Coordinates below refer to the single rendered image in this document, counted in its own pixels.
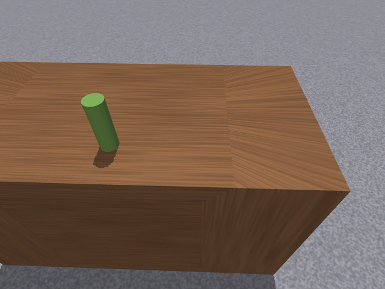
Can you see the can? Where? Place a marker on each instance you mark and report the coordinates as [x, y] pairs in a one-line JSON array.
[[100, 120]]

